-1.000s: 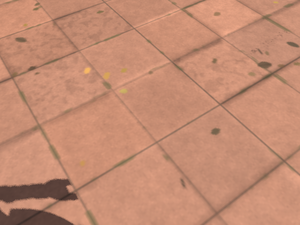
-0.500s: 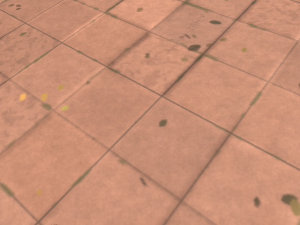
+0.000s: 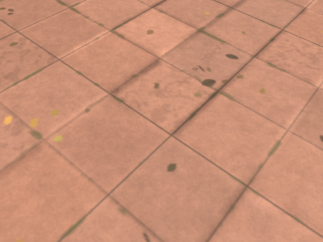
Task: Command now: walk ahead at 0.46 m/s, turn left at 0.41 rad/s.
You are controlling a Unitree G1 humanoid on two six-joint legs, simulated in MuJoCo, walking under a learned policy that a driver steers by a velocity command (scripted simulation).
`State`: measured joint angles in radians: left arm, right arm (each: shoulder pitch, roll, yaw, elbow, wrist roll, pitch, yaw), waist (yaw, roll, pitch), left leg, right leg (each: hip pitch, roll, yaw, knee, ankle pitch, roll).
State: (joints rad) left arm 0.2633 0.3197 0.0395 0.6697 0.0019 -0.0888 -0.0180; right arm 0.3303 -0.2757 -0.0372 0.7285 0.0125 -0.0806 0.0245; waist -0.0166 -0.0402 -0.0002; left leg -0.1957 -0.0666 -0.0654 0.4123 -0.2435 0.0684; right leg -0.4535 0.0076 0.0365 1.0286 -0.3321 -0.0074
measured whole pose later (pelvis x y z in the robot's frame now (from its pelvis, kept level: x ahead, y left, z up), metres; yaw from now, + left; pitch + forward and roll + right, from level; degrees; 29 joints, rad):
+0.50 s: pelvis +0.27 -0.01 +0.00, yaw +16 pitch +0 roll -2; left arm 0.24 0.27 0.06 0.72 0.01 -0.10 -0.02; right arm 0.26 -0.33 -0.05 0.70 0.03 -0.03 -0.01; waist 0.01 0.05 0.04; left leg -0.52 0.04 -0.07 1.12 -0.35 0.00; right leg -0.21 0.05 -0.04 0.37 -0.18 -0.04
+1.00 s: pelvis +0.51 +0.12 +0.00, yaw +8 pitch +0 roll +1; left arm 0.25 0.33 0.07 0.76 -0.03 -0.03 0.00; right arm 0.28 -0.27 -0.05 0.76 -0.02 -0.10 0.02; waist -0.03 -0.05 0.04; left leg -0.15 -0.01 0.13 0.33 -0.19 0.04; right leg -0.60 -0.09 0.06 1.08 -0.24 0.02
